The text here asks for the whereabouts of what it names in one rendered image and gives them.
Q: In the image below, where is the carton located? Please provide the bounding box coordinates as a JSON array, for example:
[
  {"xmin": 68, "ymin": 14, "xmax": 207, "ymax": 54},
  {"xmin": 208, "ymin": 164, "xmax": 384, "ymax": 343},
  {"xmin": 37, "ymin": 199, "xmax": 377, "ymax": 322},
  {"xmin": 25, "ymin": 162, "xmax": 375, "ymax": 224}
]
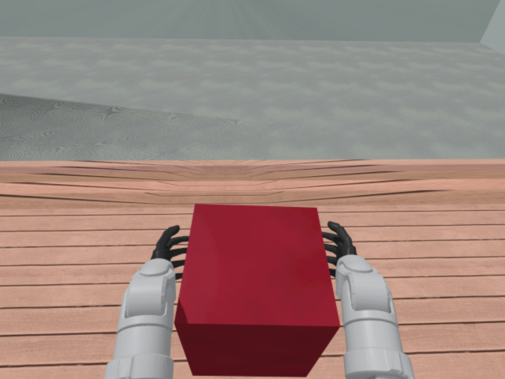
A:
[{"xmin": 174, "ymin": 204, "xmax": 340, "ymax": 377}]

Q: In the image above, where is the left robot forearm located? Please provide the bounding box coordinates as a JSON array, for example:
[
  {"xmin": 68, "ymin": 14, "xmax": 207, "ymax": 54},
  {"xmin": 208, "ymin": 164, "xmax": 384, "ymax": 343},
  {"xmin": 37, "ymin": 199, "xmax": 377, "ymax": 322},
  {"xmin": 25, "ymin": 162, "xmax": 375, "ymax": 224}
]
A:
[{"xmin": 104, "ymin": 258, "xmax": 176, "ymax": 379}]

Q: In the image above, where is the right robot forearm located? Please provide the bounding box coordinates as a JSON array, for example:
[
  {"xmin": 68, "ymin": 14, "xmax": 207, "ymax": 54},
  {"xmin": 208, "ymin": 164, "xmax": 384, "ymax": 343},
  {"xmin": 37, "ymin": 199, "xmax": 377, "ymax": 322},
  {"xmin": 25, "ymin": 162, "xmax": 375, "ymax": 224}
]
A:
[{"xmin": 335, "ymin": 254, "xmax": 415, "ymax": 379}]

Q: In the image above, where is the left robot hand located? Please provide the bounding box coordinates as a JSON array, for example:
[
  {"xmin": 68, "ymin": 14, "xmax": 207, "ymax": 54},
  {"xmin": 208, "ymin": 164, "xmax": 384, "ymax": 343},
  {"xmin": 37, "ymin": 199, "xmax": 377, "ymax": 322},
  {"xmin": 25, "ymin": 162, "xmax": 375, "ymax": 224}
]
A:
[{"xmin": 151, "ymin": 225, "xmax": 189, "ymax": 280}]

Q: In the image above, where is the right robot hand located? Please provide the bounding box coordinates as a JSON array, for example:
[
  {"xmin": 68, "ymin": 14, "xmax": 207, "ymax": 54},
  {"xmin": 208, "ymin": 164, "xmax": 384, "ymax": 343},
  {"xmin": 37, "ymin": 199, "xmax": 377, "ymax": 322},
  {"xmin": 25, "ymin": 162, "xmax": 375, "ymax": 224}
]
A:
[{"xmin": 322, "ymin": 221, "xmax": 357, "ymax": 277}]

